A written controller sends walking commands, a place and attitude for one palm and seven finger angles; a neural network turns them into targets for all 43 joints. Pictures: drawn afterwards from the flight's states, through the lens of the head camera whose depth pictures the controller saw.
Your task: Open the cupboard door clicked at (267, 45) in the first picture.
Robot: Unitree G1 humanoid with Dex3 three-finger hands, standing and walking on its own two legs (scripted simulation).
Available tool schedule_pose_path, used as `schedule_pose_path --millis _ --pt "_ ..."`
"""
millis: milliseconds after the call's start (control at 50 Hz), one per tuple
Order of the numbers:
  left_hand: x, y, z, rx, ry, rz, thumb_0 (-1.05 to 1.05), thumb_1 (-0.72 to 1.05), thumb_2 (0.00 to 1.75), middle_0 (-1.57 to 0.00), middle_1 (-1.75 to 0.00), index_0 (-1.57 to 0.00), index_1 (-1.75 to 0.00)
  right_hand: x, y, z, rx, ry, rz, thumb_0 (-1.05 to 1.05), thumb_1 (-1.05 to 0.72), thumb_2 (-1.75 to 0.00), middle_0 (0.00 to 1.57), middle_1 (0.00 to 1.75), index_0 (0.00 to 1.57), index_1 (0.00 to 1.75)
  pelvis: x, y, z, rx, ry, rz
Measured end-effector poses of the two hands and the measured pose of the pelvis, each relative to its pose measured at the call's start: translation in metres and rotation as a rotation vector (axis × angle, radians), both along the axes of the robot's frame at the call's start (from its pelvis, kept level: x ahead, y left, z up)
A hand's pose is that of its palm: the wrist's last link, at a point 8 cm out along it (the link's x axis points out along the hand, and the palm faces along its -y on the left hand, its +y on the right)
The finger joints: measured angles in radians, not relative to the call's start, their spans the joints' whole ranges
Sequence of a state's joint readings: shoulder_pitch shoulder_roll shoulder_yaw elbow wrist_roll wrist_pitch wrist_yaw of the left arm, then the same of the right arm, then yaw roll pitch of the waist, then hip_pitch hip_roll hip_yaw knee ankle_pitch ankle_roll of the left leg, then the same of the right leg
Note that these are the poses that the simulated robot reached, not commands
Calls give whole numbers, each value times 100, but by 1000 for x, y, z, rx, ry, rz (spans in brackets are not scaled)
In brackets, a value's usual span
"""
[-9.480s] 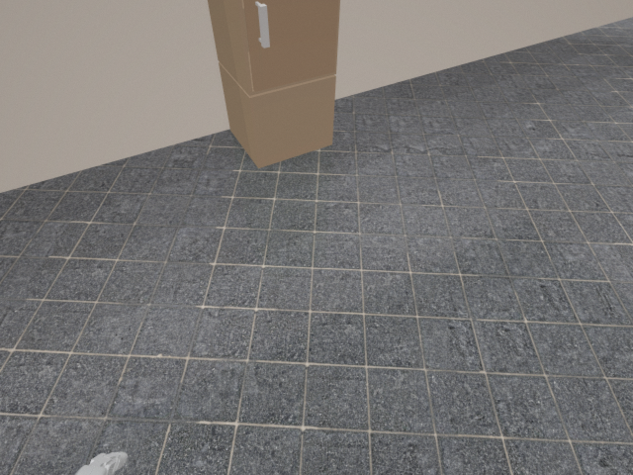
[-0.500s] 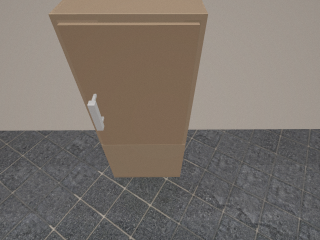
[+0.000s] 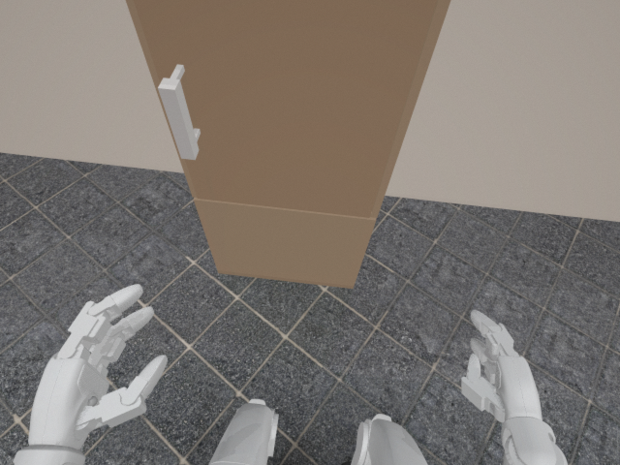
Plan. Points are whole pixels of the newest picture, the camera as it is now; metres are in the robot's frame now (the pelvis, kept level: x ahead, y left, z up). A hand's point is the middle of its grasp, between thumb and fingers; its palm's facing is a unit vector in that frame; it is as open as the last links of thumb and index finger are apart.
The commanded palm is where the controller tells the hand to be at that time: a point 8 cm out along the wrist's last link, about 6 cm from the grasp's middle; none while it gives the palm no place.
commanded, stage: raise the hand with hooked fingers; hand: left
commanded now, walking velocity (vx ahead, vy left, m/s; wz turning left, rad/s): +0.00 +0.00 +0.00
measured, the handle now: (184, 113) +0.61 +0.29 +0.04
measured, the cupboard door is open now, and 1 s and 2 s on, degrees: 0 0 0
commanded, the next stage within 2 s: move the hooked fingers beside the handle in 1.56 s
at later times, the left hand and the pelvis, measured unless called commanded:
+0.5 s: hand (119, 328) +0.24 +0.25 +0.04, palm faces +0.01 -1.00 -0.05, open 12.3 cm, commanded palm +0.22 +0.31 +0.05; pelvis -0.01 +0.02 +0.01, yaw -1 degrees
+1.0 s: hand (87, 288) +0.28 +0.30 +0.05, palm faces +0.01 -1.00 -0.06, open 13.9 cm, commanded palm +0.26 +0.35 +0.06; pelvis +0.00 +0.04 +0.01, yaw -1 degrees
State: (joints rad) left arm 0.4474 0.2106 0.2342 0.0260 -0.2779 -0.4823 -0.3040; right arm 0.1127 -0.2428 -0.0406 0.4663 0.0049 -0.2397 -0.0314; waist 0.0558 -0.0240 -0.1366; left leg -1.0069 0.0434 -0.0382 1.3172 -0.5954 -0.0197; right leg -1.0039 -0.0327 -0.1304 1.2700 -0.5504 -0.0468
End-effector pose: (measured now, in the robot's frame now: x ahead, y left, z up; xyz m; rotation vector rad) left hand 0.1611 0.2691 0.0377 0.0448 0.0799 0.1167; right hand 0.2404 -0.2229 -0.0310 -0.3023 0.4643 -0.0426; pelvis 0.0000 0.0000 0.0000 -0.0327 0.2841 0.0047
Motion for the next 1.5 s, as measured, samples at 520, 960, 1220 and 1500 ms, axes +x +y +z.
schedule_pose_path --millis 520,960,1220,1500 --pt "60 39 8 4 -16 -109 0 -14 46 -27 -96 -27 -97 -105 -20 -26 -48 263 -192 1 -91 -90 20 30 21 30 -6 25 9 -10 29 -16" --pt "92 85 15 9 -32 -100 -1 -49 31 -30 -119 -30 -119 -75 24 -25 -19 253 -79 1 -90 -90 21 30 21 30 -1 37 10 -33 44 -8" --pt "113 89 21 8 -29 -119 -1 -50 30 -30 -120 -30 -120 -99 2 -26 -41 318 -144 1 -90 -90 21 30 21 30 0 36 13 -26 52 -19" --pt "109 76 22 21 -45 -107 -1 -50 30 -30 -120 -30 -120 -99 -6 -28 -30 317 -152 1 -90 -90 20 30 21 30 0 27 14 -17 48 -19"
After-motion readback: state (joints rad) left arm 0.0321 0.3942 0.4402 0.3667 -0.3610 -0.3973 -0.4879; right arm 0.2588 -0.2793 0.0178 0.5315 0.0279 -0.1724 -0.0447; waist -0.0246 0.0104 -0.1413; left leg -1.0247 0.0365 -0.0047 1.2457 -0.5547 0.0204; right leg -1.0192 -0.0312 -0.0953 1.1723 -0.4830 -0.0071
